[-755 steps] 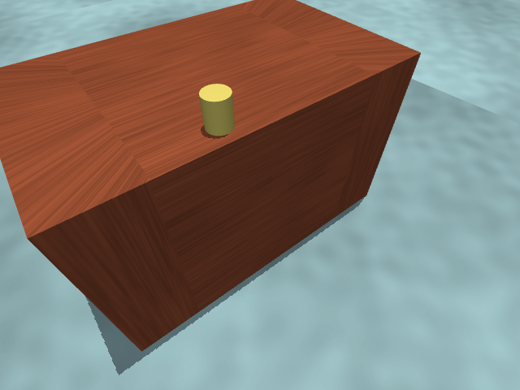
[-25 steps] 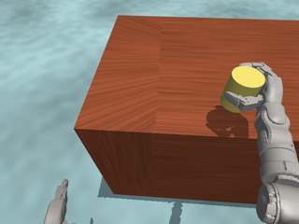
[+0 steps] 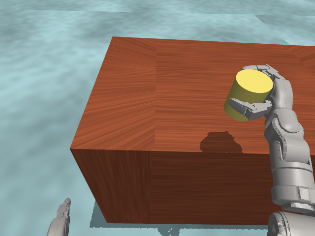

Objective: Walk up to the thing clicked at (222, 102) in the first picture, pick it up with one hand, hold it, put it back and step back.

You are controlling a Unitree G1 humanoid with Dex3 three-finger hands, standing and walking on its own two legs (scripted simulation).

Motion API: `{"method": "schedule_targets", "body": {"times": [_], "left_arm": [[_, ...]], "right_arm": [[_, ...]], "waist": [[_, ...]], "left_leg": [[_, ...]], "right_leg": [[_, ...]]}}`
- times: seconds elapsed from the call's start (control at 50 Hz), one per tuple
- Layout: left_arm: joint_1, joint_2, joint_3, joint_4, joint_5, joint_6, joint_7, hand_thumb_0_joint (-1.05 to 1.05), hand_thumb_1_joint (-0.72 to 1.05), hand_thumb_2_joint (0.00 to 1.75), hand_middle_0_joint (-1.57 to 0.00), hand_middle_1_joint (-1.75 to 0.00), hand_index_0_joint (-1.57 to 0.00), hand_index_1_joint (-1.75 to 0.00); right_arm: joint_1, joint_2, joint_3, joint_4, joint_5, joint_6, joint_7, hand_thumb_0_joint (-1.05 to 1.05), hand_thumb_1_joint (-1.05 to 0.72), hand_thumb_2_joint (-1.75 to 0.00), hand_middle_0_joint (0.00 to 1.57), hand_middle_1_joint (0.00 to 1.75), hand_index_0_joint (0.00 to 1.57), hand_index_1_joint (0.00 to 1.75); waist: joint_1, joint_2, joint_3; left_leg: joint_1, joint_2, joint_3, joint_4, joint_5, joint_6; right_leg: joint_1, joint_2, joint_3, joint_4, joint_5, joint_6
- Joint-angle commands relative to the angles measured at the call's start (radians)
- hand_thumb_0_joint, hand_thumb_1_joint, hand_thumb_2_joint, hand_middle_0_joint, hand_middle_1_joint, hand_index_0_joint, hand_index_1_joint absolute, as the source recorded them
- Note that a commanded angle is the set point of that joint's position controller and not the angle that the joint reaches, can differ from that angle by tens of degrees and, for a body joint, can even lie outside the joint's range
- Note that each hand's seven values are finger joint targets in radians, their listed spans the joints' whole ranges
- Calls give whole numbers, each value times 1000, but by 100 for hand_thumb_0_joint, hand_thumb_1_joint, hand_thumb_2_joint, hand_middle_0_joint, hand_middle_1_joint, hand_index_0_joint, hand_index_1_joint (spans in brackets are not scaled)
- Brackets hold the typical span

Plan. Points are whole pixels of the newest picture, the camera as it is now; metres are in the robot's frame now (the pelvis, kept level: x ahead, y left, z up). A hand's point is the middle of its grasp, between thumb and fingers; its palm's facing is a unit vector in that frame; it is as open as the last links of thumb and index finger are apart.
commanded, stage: lift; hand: right
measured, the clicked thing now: (245, 96) +0.40 -0.18 +0.19
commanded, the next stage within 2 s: hold in 0.74 s
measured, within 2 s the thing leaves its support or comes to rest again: neither
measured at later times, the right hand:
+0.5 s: hand (259, 90) +0.34 -0.17 +0.25, palm faces +0.15 +0.99 -0.02, open 10.8 cm
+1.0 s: hand (273, 85) +0.33 -0.17 +0.27, palm faces +0.15 +0.99 -0.03, open 10.8 cm
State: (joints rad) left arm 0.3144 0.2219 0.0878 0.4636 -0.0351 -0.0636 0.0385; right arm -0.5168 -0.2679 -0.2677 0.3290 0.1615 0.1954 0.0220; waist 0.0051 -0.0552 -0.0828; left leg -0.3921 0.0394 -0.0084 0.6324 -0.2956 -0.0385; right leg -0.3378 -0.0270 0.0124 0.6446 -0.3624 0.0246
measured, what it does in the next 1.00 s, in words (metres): stands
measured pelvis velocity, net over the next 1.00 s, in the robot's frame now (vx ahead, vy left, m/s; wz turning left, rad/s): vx -0.02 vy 0.00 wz -0.02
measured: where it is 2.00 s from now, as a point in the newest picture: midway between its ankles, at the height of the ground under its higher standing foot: outside the picture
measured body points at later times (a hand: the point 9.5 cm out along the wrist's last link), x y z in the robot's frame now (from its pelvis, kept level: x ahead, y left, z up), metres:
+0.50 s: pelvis -0.01 +0.01 +0.01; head -0.04 +0.04 +0.45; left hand +0.15 +0.27 -0.07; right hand +0.33 -0.22 +0.25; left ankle +0.02 +0.14 -0.72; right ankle -0.02 -0.13 -0.72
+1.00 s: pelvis -0.02 +0.00 +0.01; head -0.06 +0.04 +0.45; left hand +0.15 +0.26 -0.07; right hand +0.31 -0.23 +0.28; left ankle +0.02 +0.14 -0.72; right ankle -0.02 -0.13 -0.72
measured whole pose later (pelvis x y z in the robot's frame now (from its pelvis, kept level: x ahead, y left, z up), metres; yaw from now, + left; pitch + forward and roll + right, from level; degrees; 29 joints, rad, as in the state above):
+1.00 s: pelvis -0.02 +0.00 +0.01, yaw -1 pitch -2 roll +0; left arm 0.27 0.25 0.11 0.61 -0.04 -0.19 0.03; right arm -0.49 -0.28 -0.31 -0.08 0.21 0.67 0.03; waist -0.01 -0.08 -0.08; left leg -0.28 0.05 0.01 0.57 -0.25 -0.03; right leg -0.23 -0.02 0.03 0.57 -0.30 0.03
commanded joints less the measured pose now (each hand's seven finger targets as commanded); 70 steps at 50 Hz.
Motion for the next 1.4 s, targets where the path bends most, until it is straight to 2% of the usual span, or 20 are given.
{"method": "schedule_targets", "body": {"times": [0.0, 0.1, 0.22, 0.32, 0.36, 0.48, 0.62, 0.64, 0.68, 0.72, 0.74, 0.8, 0.84, 0.94, 1.02, 1.04, 1.08, 1.2, 1.28, 1.38], "left_arm": [[-108, 151, 70, -184, -3, -60, 0, 0, -53, 5, -4, -5, -4, -5], [-104, 132, 57, -159, -7, -71, 0, 0, -53, 4, -3, -5, -4, -4], [-126, 154, 80, -148, -3, -97, -6, 0, -53, 4, -3, -5, -4, -4], [-163, 154, 75, -113, -4, -117, -8, 0, -53, 5, -3, -5, -4, -4], [-121, 110, 35, -84, -1, -116, -14, 0, -53, 5, -3, -5, -4, -4], [-180, 139, 54, -85, -1, -143, -6, 0, -54, 5, -3, -4, -3, -4], [-182, 153, 63, -73, -4, -164, -2, 0, -54, 5, -3, -5, -3, -5], [-158, 110, 30, -36, -2, -160, -5, 0, -54, 5, -3, -5, -4, -5], [-204, 157, 68, -80, -5, -179, -1, 0, -54, 5, -3, -5, -3, -4], [-160, 104, 21, -19, -3, -172, -10, 0, -54, 5, -4, -5, -4, -5], [-175, 143, 55, -54, -5, -177, -5, 0, -54, 5, -3, -5, -4, -5], [-161, 154, 70, -31, -3, -182, -6, 0, -54, 5, -4, -5, -4, -5], [-175, 127, 39, -50, -5, -186, -9, 0, -53, 4, -4, -5, -4, -5], [-222, 179, 84, -54, -5, -196, -4, 0, -54, 5, -4, -5, -4, -5], [-199, 110, 20, -6, -9, -195, -12, 0, -54, 5, -4, -5, -4, -5], [-199, 148, 56, -14, -9, -197, -8, 0, -54, 5, -4, -5, -4, -5], [-194, 116, 17, -19, -7, -198, -14, 0, -54, 5, -4, -5, -4, -5], [-196, 159, 61, -21, -9, -196, -12, 0, -54, 5, -4, -5, -4, -5], [-199, 161, 64, -3, -11, -198, -16, 0, -54, 5, -4, -5, -4, -4], [-195, 114, 11, -7, -10, -196, -21, 0, -54, 5, -4, -5, -4, -4]], "right_arm": [[-439, -188, -43, -338, 24, 0, 9, 0, -6, -126, 123, 140, 128, 140], [-418, -191, -58, -397, 31, 76, 7, 0, -8, -125, 124, 139, 128, 139], [-394, -186, -64, -462, 32, 155, 9, 0, -8, -126, 124, 140, 128, 140], [-375, -201, -87, -492, 41, 209, 9, 0, -10, -125, 124, 139, 128, 139], [-401, -192, -71, -529, 36, 226, 8, 0, -7, -126, 124, 140, 128, 140], [-376, -205, -90, -536, 42, 282, 3, 0, -9, -125, 124, 140, 129, 140], [-379, -199, -93, -553, 52, 322, 3, 0, -9, -125, 123, 138, 127, 138], [-402, -201, -84, -578, 46, 325, 2, 0, -8, -126, 123, 140, 128, 140], [-396, -199, -89, -572, 53, 337, 4, 0, -9, -125, 123, 139, 128, 139], [-419, -202, -78, -605, 49, 344, 4, 0, -10, -125, 123, 138, 127, 138], [-398, -202, -89, -596, 51, 351, 5, 0, -11, -125, 123, 139, 127, 139], [-417, -213, -94, -619, 55, 367, 6, 0, -9, -127, 123, 140, 127, 140], [-413, -210, -92, -621, 57, 380, 8, 0, -8, -126, 123, 140, 128, 140], [-402, -210, -95, -606, 59, 408, 8, 0, -8, -127, 122, 139, 127, 139], [-404, -207, -93, -626, 65, 425, 15, 0, -7, -126, 122, 139, 127, 139], [-407, -229, -111, -624, 66, 429, 17, 0, -5, -126, 122, 139, 127, 139], [-411, -216, -99, -648, 68, 437, 21, 0, -8, -127, 123, 140, 128, 140], [-418, -225, -109, -677, 68, 466, 22, 0, -8, -128, 124, 141, 129, 141], [-410, -230, -121, -675, 78, 482, 23, 0, -7, -127, 123, 140, 128, 140], [-407, -218, -114, -686, 76, 489, 22, 0, -6, -129, 124, 142, 129, 142]], "waist": [[5, 78, -257], [-9, 56, -243], [-5, 77, -233], [-15, 79, -169], [-10, 46, -187], [-17, 78, -150], [-18, 100, -138], [-19, 52, -137], [-18, 71, -136], [-19, 35, -132], [-10, 71, -159], [-10, 67, -168], [-18, 40, -166], [-18, 60, -161], [-29, 53, -142], [-20, 56, -163], [-28, 59, -162], [-25, 46, -208], [-22, 53, -158], [-28, 66, -169]], "left_leg": [[142, -35, 68, -84, 258, 17], [155, -34, 69, -95, 273, 19], [171, -34, 70, -121, 235, 16], [155, -29, 68, -144, 172, 13], [151, -28, 66, -145, 175, 16], [151, -22, 64, -164, 136, 6], [153, -28, 74, -170, 109, 11], [147, -25, 70, -177, 85, 14], [148, -30, 74, -176, 66, 14], [142, -27, 73, -177, 70, 15], [146, -31, 76, -172, 91, 15], [155, -33, 82, -167, 106, 15], [158, -28, 78, -167, 130, 16], [165, -34, 85, -164, 135, 17], [160, -32, 85, -170, 108, 18], [160, -33, 85, -169, 125, 18], [165, -33, 85, -165, 139, 18], [180, -32, 90, -155, 199, 22], [164, -31, 88, -169, 154, 19], [177, -29, 87, -168, 178, 17]], "right_leg": [[113, 19, -28, -101, 295, -25], [141, 20, -28, -110, 331, -24], [147, 26, -29, -131, 273, -28], [126, 35, -30, -148, 202, -32], [140, 36, -30, -150, 205, -32], [128, 44, -32, -154, 169, -37], [125, 40, -20, -171, 153, -35], [123, 44, -22, -175, 130, -33], [122, 41, -16, -182, 113, -33], [117, 46, -20, -177, 116, -33], [136, 42, -16, -177, 138, -34], [142, 41, -10, -175, 155, -31], [150, 43, -16, -167, 178, -30], [140, 40, -8, -175, 188, -26], [130, 41, -7, -177, 165, -28], [143, 40, -7, -177, 182, -28], [145, 42, -8, -170, 200, -27], [180, 39, -4, -165, 273, -22], [154, 44, -6, -171, 218, -28], [152, 45, -9, -165, 242, -29]]}}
